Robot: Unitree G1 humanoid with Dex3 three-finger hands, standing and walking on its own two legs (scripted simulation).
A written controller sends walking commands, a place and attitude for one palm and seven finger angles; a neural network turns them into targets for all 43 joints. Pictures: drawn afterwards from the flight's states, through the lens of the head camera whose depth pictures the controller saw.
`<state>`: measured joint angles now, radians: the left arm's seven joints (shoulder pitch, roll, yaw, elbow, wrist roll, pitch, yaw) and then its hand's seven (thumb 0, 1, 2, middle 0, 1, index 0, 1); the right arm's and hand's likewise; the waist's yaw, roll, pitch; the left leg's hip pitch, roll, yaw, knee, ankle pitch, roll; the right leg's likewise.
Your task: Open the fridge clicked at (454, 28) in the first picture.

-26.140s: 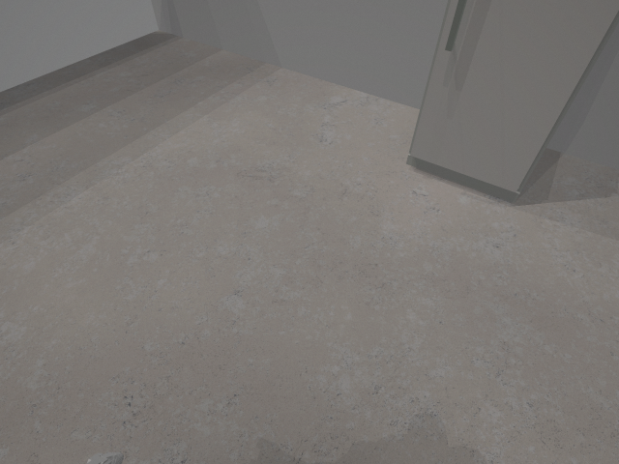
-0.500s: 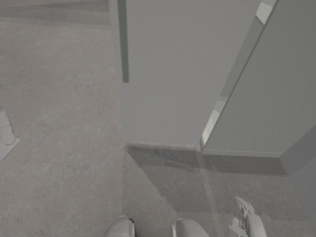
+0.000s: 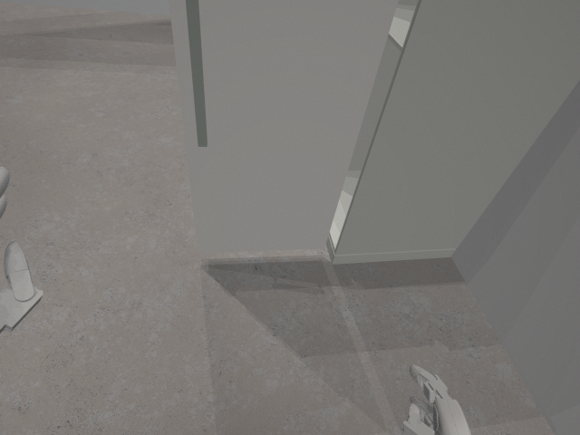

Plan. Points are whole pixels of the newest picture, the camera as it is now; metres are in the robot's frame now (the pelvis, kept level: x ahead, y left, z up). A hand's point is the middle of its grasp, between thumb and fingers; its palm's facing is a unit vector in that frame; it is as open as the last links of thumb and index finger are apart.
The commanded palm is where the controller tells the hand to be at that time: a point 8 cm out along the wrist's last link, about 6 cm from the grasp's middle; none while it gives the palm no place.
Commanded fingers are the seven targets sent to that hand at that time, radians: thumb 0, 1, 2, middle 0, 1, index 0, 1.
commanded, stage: stop stepping back and stand still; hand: left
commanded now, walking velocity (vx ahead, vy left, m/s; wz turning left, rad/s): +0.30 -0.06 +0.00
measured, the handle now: (196, 53) +0.89 +0.26 +0.12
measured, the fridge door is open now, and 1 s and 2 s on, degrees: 89 89 89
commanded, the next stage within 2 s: let the arm hang, fingers relaxed in 1.60 s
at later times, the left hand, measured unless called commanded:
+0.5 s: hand (39, 306) +0.20 +0.25 +0.17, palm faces +0.43 -0.80 -0.41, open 7.5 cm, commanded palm +0.14 +0.30 +0.17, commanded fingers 0.00 0.90 0.90 -0.20 -0.30 -0.20 -0.30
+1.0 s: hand (45, 284) +0.23 +0.27 +0.15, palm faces +0.39 -0.82 -0.42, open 7.5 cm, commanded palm +0.16 +0.31 +0.17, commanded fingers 0.00 0.90 0.90 -0.20 -0.30 -0.20 -0.30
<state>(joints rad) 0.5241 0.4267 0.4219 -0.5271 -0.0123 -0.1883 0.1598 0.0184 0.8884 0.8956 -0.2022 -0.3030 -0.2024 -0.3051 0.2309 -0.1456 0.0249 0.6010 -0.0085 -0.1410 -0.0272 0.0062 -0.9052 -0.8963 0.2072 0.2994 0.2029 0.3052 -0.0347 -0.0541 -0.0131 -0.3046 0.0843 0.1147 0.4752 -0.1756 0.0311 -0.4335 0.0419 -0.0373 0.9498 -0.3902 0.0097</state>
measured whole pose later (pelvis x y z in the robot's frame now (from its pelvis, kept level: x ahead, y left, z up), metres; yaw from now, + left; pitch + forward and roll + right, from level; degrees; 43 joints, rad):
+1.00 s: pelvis +0.01 +0.02 -0.01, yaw -3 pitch +1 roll -1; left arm 0.52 0.39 0.39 -0.47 -0.03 -0.17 0.17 0.02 0.89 0.89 -0.21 -0.30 -0.21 -0.31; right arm 0.20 -0.20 0.01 0.60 0.01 -0.09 -0.07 0.01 -0.91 -0.90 0.21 0.30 0.20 0.30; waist -0.01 -0.02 -0.04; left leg -0.34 0.07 0.10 0.54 -0.23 0.00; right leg -0.16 0.01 -0.05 0.47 -0.34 -0.01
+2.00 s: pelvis -0.03 +0.05 -0.01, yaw -3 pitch +0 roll -1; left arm 0.27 0.20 -0.05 0.88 0.03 0.06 0.00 0.01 0.91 0.89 -0.20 -0.30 -0.20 -0.30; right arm 0.16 -0.30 0.01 0.91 -0.03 0.02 0.02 0.00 -0.91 -0.90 0.20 0.30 0.20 0.30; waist -0.03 -0.01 0.04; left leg -0.36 0.02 0.12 0.52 -0.16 0.05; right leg -0.22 -0.03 -0.04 0.53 -0.31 0.03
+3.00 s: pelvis +0.01 +0.03 +0.01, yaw -3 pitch +0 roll +0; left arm 0.13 0.32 -0.01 1.13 0.02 -0.01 0.00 0.01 0.90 0.89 -0.20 -0.30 -0.20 -0.30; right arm 0.09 -0.34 -0.01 1.13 -0.02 0.00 0.00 0.00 -0.91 -0.90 0.20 0.30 0.20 0.30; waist -0.01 -0.01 0.05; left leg -0.19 0.01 0.12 0.32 -0.13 0.03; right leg -0.03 -0.03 -0.04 0.28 -0.24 0.02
